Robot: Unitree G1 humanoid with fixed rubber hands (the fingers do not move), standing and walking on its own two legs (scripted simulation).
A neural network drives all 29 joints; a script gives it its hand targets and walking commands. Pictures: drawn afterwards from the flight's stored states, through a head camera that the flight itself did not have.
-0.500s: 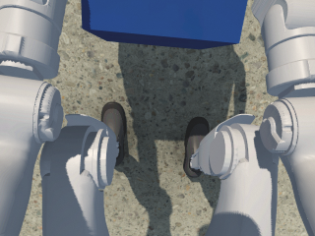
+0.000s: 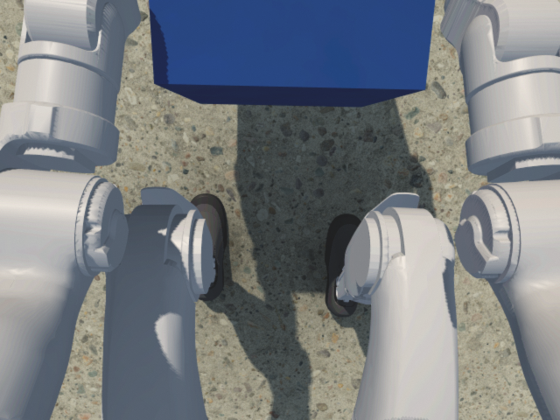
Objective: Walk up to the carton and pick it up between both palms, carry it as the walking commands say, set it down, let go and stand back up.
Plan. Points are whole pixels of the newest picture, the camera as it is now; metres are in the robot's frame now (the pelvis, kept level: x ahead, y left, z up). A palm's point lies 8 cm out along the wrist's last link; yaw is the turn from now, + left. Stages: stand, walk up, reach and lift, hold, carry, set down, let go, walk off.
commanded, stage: reach and lift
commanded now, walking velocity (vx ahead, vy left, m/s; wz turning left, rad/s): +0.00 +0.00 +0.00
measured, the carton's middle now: out of the picture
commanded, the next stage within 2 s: none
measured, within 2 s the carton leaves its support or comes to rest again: neither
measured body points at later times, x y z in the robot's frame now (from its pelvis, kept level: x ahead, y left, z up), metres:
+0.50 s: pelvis -0.01 +0.00 +0.05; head +0.33 +0.02 +0.33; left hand +0.57 +0.19 -0.04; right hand +0.58 -0.15 -0.03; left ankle +0.16 +0.12 -0.37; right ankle +0.13 -0.14 -0.37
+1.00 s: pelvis -0.03 +0.01 +0.10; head +0.30 +0.03 +0.40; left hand +0.54 +0.18 +0.03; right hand +0.55 -0.15 +0.04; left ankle +0.16 +0.12 -0.37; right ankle +0.13 -0.14 -0.37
